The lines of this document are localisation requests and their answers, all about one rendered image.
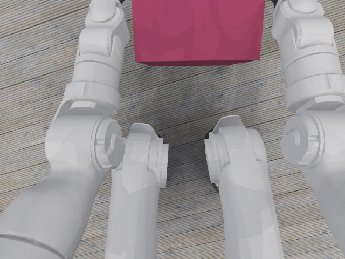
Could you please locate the robot left upper arm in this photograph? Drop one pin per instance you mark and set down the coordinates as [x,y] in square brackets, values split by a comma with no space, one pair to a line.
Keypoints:
[48,220]

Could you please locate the robot right thigh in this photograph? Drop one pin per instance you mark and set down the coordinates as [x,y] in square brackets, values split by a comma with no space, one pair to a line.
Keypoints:
[250,222]

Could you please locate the robot right upper arm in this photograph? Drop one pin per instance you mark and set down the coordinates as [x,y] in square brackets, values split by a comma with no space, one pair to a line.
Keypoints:
[314,141]

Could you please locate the right robot forearm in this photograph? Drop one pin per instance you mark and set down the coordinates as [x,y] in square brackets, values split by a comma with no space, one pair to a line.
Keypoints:
[309,56]

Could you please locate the robot left shin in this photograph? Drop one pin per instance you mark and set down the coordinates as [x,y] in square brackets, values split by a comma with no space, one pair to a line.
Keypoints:
[137,128]

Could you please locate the left robot forearm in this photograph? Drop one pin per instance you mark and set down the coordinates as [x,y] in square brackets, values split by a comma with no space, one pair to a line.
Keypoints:
[98,63]

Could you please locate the carton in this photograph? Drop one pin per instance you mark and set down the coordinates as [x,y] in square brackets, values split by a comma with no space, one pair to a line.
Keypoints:
[197,32]

